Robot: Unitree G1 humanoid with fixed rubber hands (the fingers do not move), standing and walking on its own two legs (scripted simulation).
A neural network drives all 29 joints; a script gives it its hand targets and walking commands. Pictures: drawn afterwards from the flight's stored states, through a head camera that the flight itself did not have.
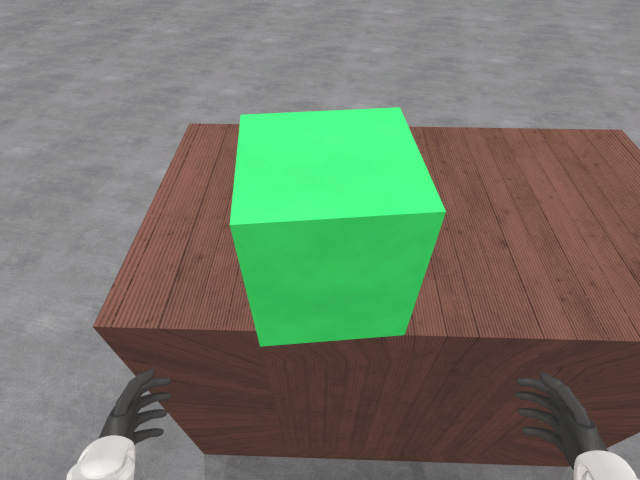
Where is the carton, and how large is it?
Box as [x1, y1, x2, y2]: [230, 107, 445, 346]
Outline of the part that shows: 399,107 245,114 240,116 230,227 260,346 404,334 445,210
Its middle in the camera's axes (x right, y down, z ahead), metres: +0.01 -0.01 +0.53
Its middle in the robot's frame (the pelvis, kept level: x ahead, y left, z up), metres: +0.40 +0.02 +0.09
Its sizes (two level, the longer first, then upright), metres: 0.210 0.200 0.250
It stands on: a pedestal, 0.74 m high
